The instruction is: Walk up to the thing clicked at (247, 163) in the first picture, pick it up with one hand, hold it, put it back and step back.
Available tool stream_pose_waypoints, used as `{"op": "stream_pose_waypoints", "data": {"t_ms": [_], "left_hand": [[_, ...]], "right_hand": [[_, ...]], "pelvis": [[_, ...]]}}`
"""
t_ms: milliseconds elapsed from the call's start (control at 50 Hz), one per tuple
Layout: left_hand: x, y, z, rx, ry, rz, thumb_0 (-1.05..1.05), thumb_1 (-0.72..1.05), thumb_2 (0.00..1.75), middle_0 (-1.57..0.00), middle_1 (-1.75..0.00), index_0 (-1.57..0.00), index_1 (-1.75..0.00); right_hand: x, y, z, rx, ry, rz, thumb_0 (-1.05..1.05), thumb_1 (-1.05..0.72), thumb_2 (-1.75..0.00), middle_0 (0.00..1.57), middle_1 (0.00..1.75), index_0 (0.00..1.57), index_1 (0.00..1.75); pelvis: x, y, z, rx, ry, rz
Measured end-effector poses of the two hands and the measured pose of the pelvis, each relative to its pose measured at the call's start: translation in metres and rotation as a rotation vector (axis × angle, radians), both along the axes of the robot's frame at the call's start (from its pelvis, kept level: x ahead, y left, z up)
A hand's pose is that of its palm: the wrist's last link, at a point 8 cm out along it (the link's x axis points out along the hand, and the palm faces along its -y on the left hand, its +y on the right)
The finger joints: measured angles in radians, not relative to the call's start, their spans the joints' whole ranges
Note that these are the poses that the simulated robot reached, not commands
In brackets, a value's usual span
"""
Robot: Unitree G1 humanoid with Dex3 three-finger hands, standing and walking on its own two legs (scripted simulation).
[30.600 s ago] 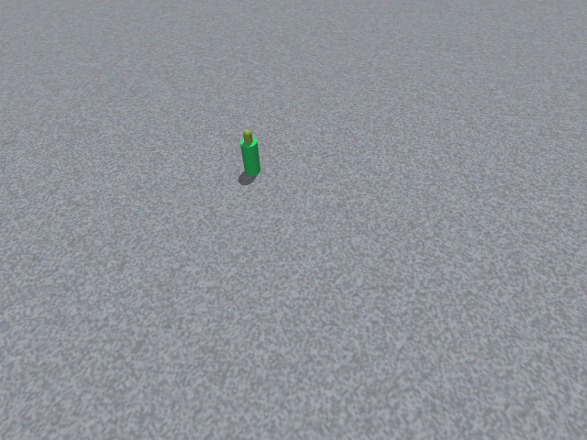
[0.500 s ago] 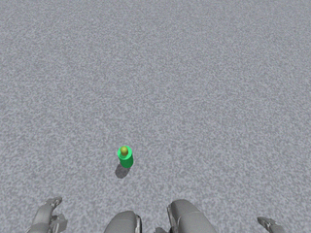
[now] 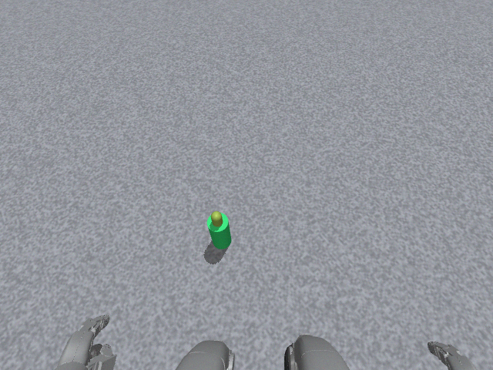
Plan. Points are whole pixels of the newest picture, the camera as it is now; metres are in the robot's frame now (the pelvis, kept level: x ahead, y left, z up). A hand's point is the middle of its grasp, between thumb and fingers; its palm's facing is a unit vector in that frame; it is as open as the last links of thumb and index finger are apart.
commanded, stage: step back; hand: left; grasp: from the side
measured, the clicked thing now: (219, 228) +0.59 +0.15 -0.63
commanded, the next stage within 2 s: none
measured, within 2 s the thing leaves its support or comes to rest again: neither
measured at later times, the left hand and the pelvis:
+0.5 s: hand out of the picture -0.08 +0.24 -0.15, palm faces -0.08 -0.91 -0.40, open 7.4 cm; pelvis -0.17 -0.03 -0.01, yaw -4 degrees
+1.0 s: hand out of the picture -0.22 +0.23 -0.14, palm faces -0.01 -0.93 -0.38, open 7.4 cm; pelvis -0.34 -0.04 +0.00, yaw -1 degrees
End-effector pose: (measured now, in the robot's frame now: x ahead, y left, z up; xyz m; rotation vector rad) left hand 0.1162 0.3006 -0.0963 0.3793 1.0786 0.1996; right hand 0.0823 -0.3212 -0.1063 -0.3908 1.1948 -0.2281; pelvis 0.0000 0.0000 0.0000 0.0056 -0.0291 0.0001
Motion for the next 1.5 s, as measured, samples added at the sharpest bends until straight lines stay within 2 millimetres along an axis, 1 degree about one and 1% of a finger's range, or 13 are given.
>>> {"op": "stream_pose_waypoints", "data": {"t_ms": [80, 240, 420, 480, 580, 700, 820, 960, 1140, 1220, 1280, 1380, 1500], "left_hand": [[-0.017, 0.012, -0.014, -0.026, -0.017, 0.008, 0.01, 0.90, 0.90, -0.20, -0.30, -0.20, -0.30], [-0.071, 0.017, -0.012, -0.037, 0.028, 0.024, 0.01, 0.91, 0.90, -0.20, -0.30, -0.20, -0.30], [-0.151, 0.000, -0.019, 0.001, 0.104, -0.015, 0.01, 0.91, 0.90, -0.20, -0.30, -0.20, -0.30], [-0.187, -0.013, -0.016, 0.011, 0.121, -0.008, 0.01, 0.91, 0.90, -0.20, -0.30, -0.20, -0.30], [-0.237, -0.024, 0.002, 0.022, 0.141, 0.020, 0.01, 0.90, 0.90, -0.20, -0.30, -0.20, -0.30], [-0.255, -0.022, 0.008, 0.044, 0.067, 0.022, 0.01, 0.90, 0.90, -0.20, -0.30, -0.20, -0.30], [-0.273, -0.015, -0.008, 0.010, -0.012, 0.034, 0.01, 0.90, 0.90, -0.20, -0.30, -0.20, -0.30], [-0.324, -0.028, -0.008, -0.023, 0.017, 0.036, 0.01, 0.91, 0.90, -0.20, -0.30, -0.20, -0.30], [-0.427, -0.055, -0.015, 0.019, 0.115, 0.019, 0.01, 0.91, 0.90, -0.20, -0.30, -0.20, -0.30], [-0.477, -0.064, -0.001, 0.030, 0.150, 0.048, 0.01, 0.90, 0.90, -0.20, -0.30, -0.20, -0.30], [-0.501, -0.064, 0.007, 0.046, 0.154, 0.066, 0.01, 0.90, 0.90, -0.20, -0.30, -0.20, -0.30], [-0.524, -0.053, 0.011, 0.060, 0.104, 0.099, 0.01, 0.90, 0.90, -0.20, -0.30, -0.20, -0.30], [-0.544, -0.042, 0.003, 0.032, 0.114, 0.133, 0.01, 0.90, 0.90, -0.20, -0.30, -0.20, -0.30]], "right_hand": [[-0.024, 0.015, 0.002, -0.012, 0.003, 0.018, 0.01, -0.91, -0.90, 0.20, 0.30, 0.20, 0.30], [-0.065, 0.024, 0.023, -0.014, -0.049, 0.014, 0.01, -0.90, -0.90, 0.21, 0.30, 0.20, 0.30], [-0.114, -0.008, 0.013, -0.012, -0.145, 0.003, 0.01, -0.90, -0.90, 0.21, 0.31, 0.20, 0.30], [-0.139, -0.026, 0.001, -0.003, -0.143, -0.024, 0.01, -0.90, -0.90, 0.21, 0.30, 0.20, 0.30], [-0.188, -0.035, -0.001, 0.015, -0.078, -0.050, 0.01, -0.91, -0.90, 0.20, 0.30, 0.20, 0.30], [-0.248, -0.030, -0.007, 0.017, 0.024, -0.021, 0.01, -0.91, -0.90, 0.20, 0.30, 0.20, 0.30], [-0.292, -0.013, -0.011, 0.018, 0.060, 0.018, 0.01, -0.91, -0.90, 0.20, 0.30, 0.20, 0.30], [-0.317, -0.017, 0.008, 0.010, -0.027, 0.029, 0.01, -0.90, -0.90, 0.21, 0.30, 0.20, 0.30], [-0.351, -0.062, -0.002, 0.012, -0.153, 0.020, 0.01, -0.90, -0.90, 0.21, 0.30, 0.20, 0.30], [-0.386, -0.070, -0.002, 0.028, -0.109, -0.004, 0.01, -0.91, -0.90, 0.20, 0.30, 0.20, 0.30], [-0.415, -0.074, -0.005, 0.038, -0.065, 0.001, 0.01, -0.91, -0.90, 0.20, 0.30, 0.20, 0.30], [-0.459, -0.070, -0.015, 0.048, 0.051, 0.025, 0.01, -0.91, -0.90, 0.20, 0.30, 0.20, 0.30], [-0.483, -0.049, -0.012, 0.076, 0.061, 0.024, 0.01, -0.91, -0.90, 0.20, 0.30, 0.20, 0.30]], "pelvis": [[-0.026, 0.010, -0.006, 0.018, -0.021, 0.000], [-0.070, 0.008, 0.007, -0.034, -0.011, -0.024], [-0.140, -0.014, -0.007, -0.019, -0.012, -0.085], [-0.164, -0.024, -0.012, -0.044, -0.025, -0.071], [-0.192, -0.030, 0.001, 0.020, -0.018, -0.062], [-0.229, -0.031, 0.002, 0.020, -0.005, -0.012], [-0.275, -0.026, -0.008, 0.037, -0.029, 0.020], [-0.323, -0.037, 0.002, -0.014, -0.018, -0.005], [-0.397, -0.066, -0.012, -0.041, -0.023, -0.048], [-0.417, -0.074, -0.001, 0.017, -0.018, -0.049], [-0.431, -0.076, 0.003, 0.029, -0.012, -0.032], [-0.447, -0.075, 0.001, 0.015, -0.009, 0.020], [-0.459, -0.067, 0.003, 0.033, -0.025, 0.040]]}}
